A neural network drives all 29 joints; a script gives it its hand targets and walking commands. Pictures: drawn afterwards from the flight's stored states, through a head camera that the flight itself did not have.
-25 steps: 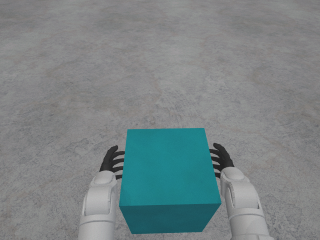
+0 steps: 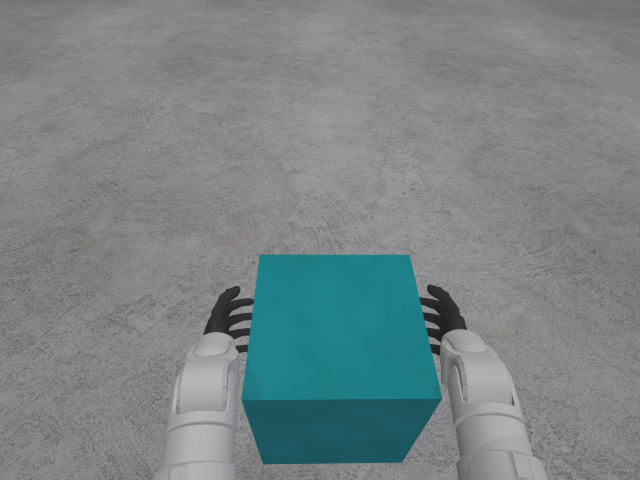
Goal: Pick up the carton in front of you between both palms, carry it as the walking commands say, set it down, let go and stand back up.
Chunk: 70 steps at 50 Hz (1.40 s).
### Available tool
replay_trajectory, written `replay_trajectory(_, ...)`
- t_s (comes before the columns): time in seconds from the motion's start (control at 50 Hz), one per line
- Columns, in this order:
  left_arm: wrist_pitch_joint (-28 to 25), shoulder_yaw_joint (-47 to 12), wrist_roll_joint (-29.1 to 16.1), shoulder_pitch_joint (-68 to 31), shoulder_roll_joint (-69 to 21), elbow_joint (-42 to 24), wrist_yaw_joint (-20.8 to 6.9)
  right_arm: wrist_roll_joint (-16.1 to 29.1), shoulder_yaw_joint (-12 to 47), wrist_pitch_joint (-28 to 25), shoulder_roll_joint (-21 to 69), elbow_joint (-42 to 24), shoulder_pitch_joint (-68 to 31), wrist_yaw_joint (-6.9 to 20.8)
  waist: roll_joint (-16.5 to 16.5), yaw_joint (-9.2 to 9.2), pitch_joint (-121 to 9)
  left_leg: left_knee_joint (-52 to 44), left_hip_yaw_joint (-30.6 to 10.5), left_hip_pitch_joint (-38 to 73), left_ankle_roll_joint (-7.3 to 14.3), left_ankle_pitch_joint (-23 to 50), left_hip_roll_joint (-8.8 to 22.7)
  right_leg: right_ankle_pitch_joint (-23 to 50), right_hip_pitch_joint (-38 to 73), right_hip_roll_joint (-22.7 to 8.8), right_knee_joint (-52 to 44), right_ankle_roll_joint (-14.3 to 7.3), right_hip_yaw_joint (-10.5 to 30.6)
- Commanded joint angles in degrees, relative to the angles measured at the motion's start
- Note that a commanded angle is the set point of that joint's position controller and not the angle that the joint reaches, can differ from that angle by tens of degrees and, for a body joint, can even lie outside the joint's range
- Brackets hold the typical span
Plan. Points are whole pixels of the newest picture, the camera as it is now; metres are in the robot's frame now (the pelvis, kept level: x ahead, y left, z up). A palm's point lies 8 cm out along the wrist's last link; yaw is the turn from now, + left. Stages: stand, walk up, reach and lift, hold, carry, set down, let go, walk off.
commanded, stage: hold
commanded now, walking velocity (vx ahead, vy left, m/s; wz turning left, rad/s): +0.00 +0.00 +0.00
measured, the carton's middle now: (333, 363) +0.30 +0.00 -0.04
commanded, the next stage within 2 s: set down in 0.34 s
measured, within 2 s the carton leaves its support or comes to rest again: neither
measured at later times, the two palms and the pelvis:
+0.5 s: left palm (227, 328) +0.31 +0.15 +0.04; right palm (451, 327) +0.31 -0.15 +0.04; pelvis +0.01 -0.01 +0.00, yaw +0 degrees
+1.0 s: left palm (242, 364) +0.37 +0.15 -0.16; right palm (410, 359) +0.37 -0.14 -0.15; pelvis -0.02 -0.02 -0.07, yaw +0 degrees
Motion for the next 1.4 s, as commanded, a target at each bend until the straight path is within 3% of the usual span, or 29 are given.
replay_trajectory(0.0,-2.1,-31.6,-15.3,-26.5,-54.1,-1.1,-15.2,13.3,28.7,-1.9,53.0,-1.6,-27.1,14.2,3.6,-0.44,-13.1,-0.9,-6.0,21.5,-2.2,-0.1,-2.7,-0.7,-18.0,4.1,-7.6,-3.6,1.2)
replay_trajectory(0.4,-2.5,-28.8,-14.1,-28.4,-52.7,0.9,-15.2,12.7,27.4,-1.2,53.7,-0.9,-28.7,13.6,2.7,0.16,-13.9,-0.2,-5.4,21.1,-1.5,7.6,-3.1,4.6,-15.3,5.0,-7.1,-2.4,1.4)
replay_trajectory(0.48,-4.7,-23.1,-10.9,-34.2,-50.2,6.7,-15.6,10.0,23.2,-3.0,53.8,4.8,-34.2,13.0,1.3,0.70,-10.5,1.4,-4.4,17.7,-0.6,1.3,-3.9,-0.1,-18.4,4.5,-6.2,-1.9,1.3)
replay_trajectory(0.56,-8.7,-13.9,-5.4,-41.3,-46.3,14.8,-15.5,4.7,15.0,-6.7,51.9,12.6,-40.7,11.3,0.8,0.98,-7.0,4.7,-3.6,11.9,0.2,-3.0,-4.2,-4.2,-23.0,4.3,-3.4,-1.5,1.1)
replay_trajectory(0.66,-15.3,-2.8,2.2,-40.9,-38.4,21.8,-13.6,-2.4,4.4,-13.5,43.0,17.1,-41.0,8.2,1.5,1.13,-8.4,9.8,-3.6,1.4,0.3,1.8,-4.5,-0.2,-27.3,5.9,2.8,-0.5,0.2)
replay_trajectory(0.7,-18.9,-1.3,3.5,-40.0,-36.4,22.8,-13.1,-3.4,3.0,-17.2,40.4,17.5,-40.3,7.6,1.5,0.80,-11.5,12.8,-3.6,-2.0,0.3,5.5,-4.8,3.3,-30.2,6.6,5.9,0.0,-0.2)
replay_trajectory(0.76,-24.6,-4.1,2.4,-40.9,-37.6,22.7,-12.9,-1.9,5.6,-23.0,41.2,17.7,-41.0,7.4,1.6,0.50,-19.4,18.0,-3.6,-5.1,0.1,11.3,-5.2,8.1,-34.3,7.5,10.7,0.6,-0.4)
replay_trajectory(0.84,-30.8,-12.2,-1.2,-44.8,-42.5,21.2,-13.1,2.2,14.0,-29.4,45.4,17.4,-44.7,7.6,2.6,0.97,-35.1,25.6,-3.9,-6.5,-0.3,20.5,-5.5,14.0,-42.1,8.4,17.7,1.4,-0.9)
replay_trajectory(0.94,-33.7,-21.8,-5.8,-50.2,-46.0,16.0,-12.5,8.6,24.6,-32.6,47.5,12.7,-50.7,7.7,4.6,1.38,-58.2,35.1,-4.9,-3.4,-0.6,33.3,-5.1,16.5,-55.5,9.3,25.9,2.5,-2.3)
replay_trajectory(0.98,-33.2,-23.6,-6.8,-51.5,-46.1,15.0,-12.3,9.9,26.3,-31.9,47.2,11.6,-52.2,7.7,4.6,1.33,-63.1,37.6,-4.4,-6.1,-1.2,31.9,-5.2,15.9,-58.3,9.5,28.2,2.5,-2.7)
replay_trajectory(1.04,-31.1,-23.3,-7.0,-52.7,-47.0,16.2,-12.7,10.0,26.1,-29.6,48.0,12.6,-54.2,8.8,3.0,1.76,-62.6,39.4,-2.9,-17.1,-1.8,21.9,-5.9,12.3,-60.0,9.8,31.5,2.4,-3.1)
replay_trajectory(1.1,-28.2,-20.4,-5.8,-54.4,-48.2,19.5,-13.6,8.7,23.1,-26.6,48.6,15.5,-56.9,10.9,2.0,2.13,-57.6,40.5,-1.7,-27.4,-1.9,10.9,-6.3,4.8,-64.7,10.0,34.2,2.2,-3.8)
replay_trajectory(1.16,-25.7,-17.3,-4.4,-57.3,-48.6,21.9,-14.4,7.4,19.5,-24.1,48.7,18.5,-60.0,12.9,1.7,2.33,-54.6,42.2,-1.3,-33.1,-1.9,4.4,-6.3,-1.1,-70.8,10.2,36.6,1.7,-4.7)
replay_trajectory(1.24,-24.3,-15.2,-3.9,-61.3,-48.6,23.6,-14.3,6.7,16.0,-23.0,47.5,21.4,-64.0,14.0,2.6,2.27,-55.3,46.1,-1.2,-37.0,-2.2,3.0,-6.4,-3.5,-78.6,10.6,40.8,1.3,-5.6)
replay_trajectory(1.38,-24.6,-15.6,-5.9,-68.7,-47.6,23.5,-12.4,8.3,14.8,-23.6,45.0,23.6,-70.2,13.2,5.0,1.57,-63.2,54.4,-0.9,-41.6,-3.2,4.9,-6.7,-4.1,-88.6,11.5,49.1,1.2,-6.9)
